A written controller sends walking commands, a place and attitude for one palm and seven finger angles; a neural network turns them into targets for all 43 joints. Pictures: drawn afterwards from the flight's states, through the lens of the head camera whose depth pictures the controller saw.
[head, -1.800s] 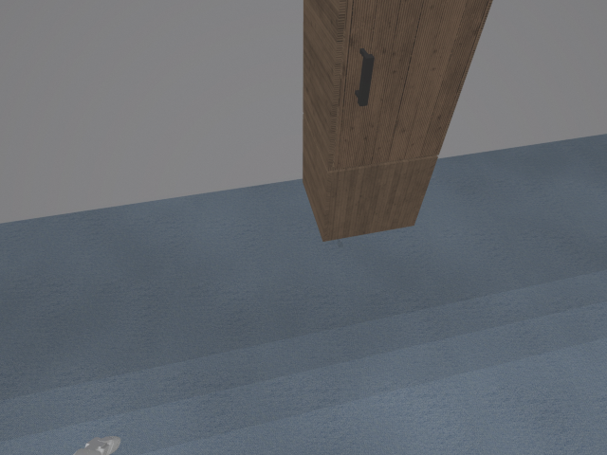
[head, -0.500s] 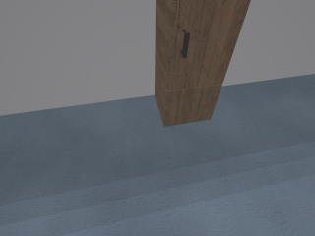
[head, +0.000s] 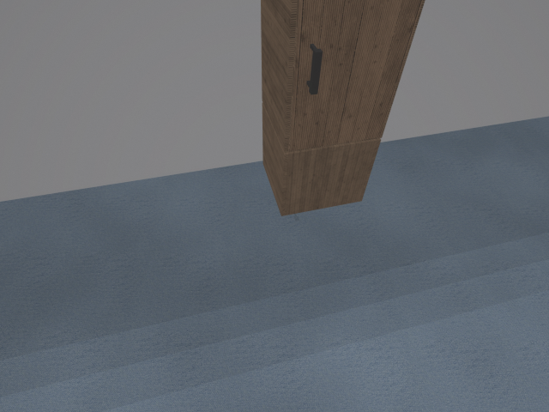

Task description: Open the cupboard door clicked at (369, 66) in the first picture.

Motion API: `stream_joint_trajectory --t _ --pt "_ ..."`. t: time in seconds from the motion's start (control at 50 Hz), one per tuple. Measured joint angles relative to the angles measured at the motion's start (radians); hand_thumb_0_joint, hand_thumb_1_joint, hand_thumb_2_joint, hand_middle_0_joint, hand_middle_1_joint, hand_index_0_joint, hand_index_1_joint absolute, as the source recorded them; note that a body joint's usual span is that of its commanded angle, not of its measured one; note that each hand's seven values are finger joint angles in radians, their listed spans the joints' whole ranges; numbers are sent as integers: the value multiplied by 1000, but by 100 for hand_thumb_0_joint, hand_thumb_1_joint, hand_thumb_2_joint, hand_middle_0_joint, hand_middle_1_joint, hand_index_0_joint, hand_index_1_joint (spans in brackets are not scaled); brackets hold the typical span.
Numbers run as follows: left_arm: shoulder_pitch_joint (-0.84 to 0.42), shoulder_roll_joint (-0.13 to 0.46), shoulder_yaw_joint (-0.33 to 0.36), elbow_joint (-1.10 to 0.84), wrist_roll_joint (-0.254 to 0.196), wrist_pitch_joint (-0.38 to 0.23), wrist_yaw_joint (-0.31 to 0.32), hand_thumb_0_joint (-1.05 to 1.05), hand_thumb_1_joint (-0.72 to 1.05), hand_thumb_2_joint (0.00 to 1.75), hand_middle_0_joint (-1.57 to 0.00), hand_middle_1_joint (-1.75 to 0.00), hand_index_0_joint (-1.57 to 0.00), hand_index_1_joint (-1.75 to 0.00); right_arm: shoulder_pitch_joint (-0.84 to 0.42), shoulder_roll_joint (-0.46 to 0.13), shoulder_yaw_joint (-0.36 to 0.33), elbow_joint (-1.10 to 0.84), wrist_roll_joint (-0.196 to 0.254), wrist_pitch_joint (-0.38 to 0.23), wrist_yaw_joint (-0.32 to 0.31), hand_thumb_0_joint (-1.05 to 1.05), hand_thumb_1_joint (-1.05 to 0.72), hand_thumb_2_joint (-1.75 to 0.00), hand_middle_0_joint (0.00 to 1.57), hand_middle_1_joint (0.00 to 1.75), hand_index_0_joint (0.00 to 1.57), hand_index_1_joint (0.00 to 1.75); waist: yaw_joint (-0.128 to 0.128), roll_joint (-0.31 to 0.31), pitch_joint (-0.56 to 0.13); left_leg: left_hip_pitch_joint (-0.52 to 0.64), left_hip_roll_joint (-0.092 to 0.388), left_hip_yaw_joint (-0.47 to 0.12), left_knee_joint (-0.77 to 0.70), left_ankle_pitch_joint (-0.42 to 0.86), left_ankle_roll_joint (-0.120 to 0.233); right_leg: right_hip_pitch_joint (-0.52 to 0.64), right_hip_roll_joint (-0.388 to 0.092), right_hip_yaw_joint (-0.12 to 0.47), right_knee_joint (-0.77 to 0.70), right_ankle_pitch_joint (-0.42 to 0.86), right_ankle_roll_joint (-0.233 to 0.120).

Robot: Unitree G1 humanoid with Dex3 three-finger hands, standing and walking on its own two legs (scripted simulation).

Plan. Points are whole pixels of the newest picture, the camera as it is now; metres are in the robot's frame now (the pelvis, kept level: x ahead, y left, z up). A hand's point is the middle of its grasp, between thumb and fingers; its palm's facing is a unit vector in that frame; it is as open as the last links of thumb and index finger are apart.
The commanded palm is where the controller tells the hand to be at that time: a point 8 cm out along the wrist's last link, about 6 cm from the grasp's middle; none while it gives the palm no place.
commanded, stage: walk to a spot facing it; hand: left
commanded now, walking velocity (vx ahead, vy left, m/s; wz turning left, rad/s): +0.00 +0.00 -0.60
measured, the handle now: (313, 69) +1.07 -0.04 -0.01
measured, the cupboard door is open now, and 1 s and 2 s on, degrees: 0 0 0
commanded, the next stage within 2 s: none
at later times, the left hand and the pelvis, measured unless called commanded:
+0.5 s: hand out of the picture +0.05 +0.16 -0.17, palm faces -0.18 -0.95 -0.24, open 7.4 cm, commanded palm none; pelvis -0.03 -0.02 +0.00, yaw -15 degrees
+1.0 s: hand out of the picture +0.15 +0.18 -0.17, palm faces -0.55 -0.81 -0.20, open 7.4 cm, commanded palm none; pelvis -0.04 +0.04 +0.00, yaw -35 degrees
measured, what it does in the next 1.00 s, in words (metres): steps on the spot, turning right: left foot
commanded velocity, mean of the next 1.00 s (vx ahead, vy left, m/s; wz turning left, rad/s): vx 0.06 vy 0.00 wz -0.60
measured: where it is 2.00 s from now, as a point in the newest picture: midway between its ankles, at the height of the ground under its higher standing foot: outside the picture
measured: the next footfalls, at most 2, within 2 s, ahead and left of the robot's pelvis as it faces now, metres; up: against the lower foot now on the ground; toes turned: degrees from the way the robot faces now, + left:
left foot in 0.66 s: +0.02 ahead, +0.12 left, +0.00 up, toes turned -21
right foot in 1.16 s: -0.10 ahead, -0.12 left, +0.00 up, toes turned -49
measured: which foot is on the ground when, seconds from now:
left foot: down 0.00-0.20, up 0.22-0.64, down 0.66-1.00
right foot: down 0.00-0.68, up 0.70-1.00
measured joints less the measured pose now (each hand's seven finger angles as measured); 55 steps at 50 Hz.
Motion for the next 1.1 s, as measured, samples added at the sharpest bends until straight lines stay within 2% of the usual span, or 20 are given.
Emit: stream_joint_trajectory --t 0.08,0.16,0.18,0.2,0.22,0.26,0.3,0.34,0.44,0.54,0.62,0.68,0.72,0.74,0.78,0.84,0.88,0.98,1.1 --pt "29 -25 11 -37 4 25 -8 0 90 90 -20 -30 -20 -30 12 40 -11 -50 -2 12 -4 1 -91 -90 20 30 20 30 2 -13 16 -38 9 45 70 -38 -1 -80 10 30 118 -37 -3" --pt "57 -63 24 -70 5 39 -17 0 90 90 -20 -30 -20 -30 27 73 -20 -81 -5 18 -3 1 -91 -90 20 30 20 30 10 -6 45 -56 36 95 150 -84 -10 -143 0 -36 294 -173 -1" --pt "66 -75 27 -78 6 37 -20 0 90 90 -20 -30 -20 -30 34 76 -22 -85 -6 20 -2 1 -91 -90 20 30 20 30 12 3 48 -65 49 102 182 -101 -17 -132 -2 -55 274 -155 -1" --pt "77 -85 28 -88 8 29 -22 0 90 90 -20 -30 -20 -30 41 77 -25 -90 -5 24 -1 1 -91 -90 20 30 20 30 12 16 49 -87 66 106 232 -123 -24 -124 3 -67 242 -80 -19" --pt "82 -97 28 -93 11 20 -20 0 90 90 -20 -30 -20 -30 44 77 -30 -92 -3 32 -1 1 -91 -90 20 30 20 30 7 30 51 -125 75 87 317 -176 -32 -134 15 -75 255 -72 -41" --pt "89 -121 27 -104 9 10 -13 0 90 90 -20 -30 -20 -30 49 79 -36 -89 0 49 -3 1 -91 -90 20 30 20 30 6 45 54 -205 58 23 499 -245 -37 -138 31 -79 254 -99 -72" --pt "96 -139 27 -112 6 10 -8 0 90 90 -20 -30 -20 -30 47 82 -42 -86 -1 58 -3 1 -91 -90 20 30 20 30 11 47 56 -267 43 -13 628 -225 -43 -129 44 -66 209 -86 -83" --pt "103 -150 27 -116 5 10 -6 0 90 90 -20 -30 -20 -30 45 86 -45 -90 -3 56 -1 1 -91 -90 20 30 20 30 12 41 53 -301 40 -26 675 -183 -52 -121 53 -48 155 -45 -79" --pt "111 -151 36 -122 6 10 -8 0 90 90 -20 -30 -20 -30 41 93 -49 -108 -3 52 -5 1 -91 -90 20 30 20 30 14 12 32 -300 35 -40 617 -162 -67 -120 67 11 70 22 -80" --pt "102 -130 51 -131 10 15 -10 0 90 90 -21 -30 -20 -30 27 88 -52 -128 1 47 -10 1 -91 -90 20 30 20 30 23 -3 12 -246 25 -53 492 -181 -63 -138 87 70 41 62 -64" --pt "86 -100 63 -141 13 27 -9 0 90 90 -20 -30 -20 -30 19 88 -49 -150 9 34 -15 1 -91 -90 20 30 19 30 30 -20 -2 -169 3 -56 309 -188 -44 -167 105 119 39 85 -40" --pt "74 -71 73 -147 9 40 -11 0 90 90 -20 -30 -20 -30 32 93 -42 -171 9 10 -19 1 -91 -90 20 30 20 30 16 -38 -14 -95 -9 -42 124 -93 -8 -209 119 148 93 56 -15" --pt "62 -55 87 -144 10 52 -14 0 90 90 -20 -30 -20 -30 50 101 -33 -178 2 6 -19 1 -91 -90 20 30 20 30 10 -50 -12 -88 -4 -16 125 -75 15 -273 115 108 276 -115 9" --pt "57 -50 92 -142 14 55 -19 0 90 90 -20 -30 -20 -30 62 103 -30 -178 -1 7 -19 1 -91 -90 20 30 20 30 5 -46 -12 -79 5 -8 119 -75 20 -306 111 78 390 -154 21" --pt "53 -38 102 -148 19 54 -30 1 90 90 -20 -30 -20 -30 82 108 -25 -173 -7 10 -20 1 -91 -90 20 30 20 30 5 -45 -11 -55 19 14 92 -68 24 -355 86 30 592 -158 40" --pt "52 -31 106 -152 18 52 -38 0 91 90 -20 -30 -20 -30 106 113 -22 -165 -10 8 -20 1 -91 -90 20 30 20 30 7 -39 -5 -27 39 55 65 -59 27 -363 37 -12 711 -144 61" --pt "50 -34 104 -148 16 56 -42 0 91 90 -20 -30 -20 -30 121 115 -22 -162 -12 1 -19 1 -91 -90 20 30 20 30 2 -31 -1 -14 53 83 59 -60 29 -340 6 -32 693 -151 68" --pt "36 -55 91 -131 18 70 -59 1 91 90 -20 -30 -19 -30 176 119 -24 -142 -17 -16 -8 1 -91 -90 20 30 20 30 -22 -15 -4 13 87 162 47 -73 19 -266 -54 -82 537 -171 64" --pt "-14 -93 78 -141 19 56 -73 1 91 90 -20 -30 -19 -30 247 95 -38 -89 -24 -17 0 1 -91 -90 20 30 20 30 -67 17 -2 25 137 244 68 -108 -17 -179 -68 -134 324 -203 33"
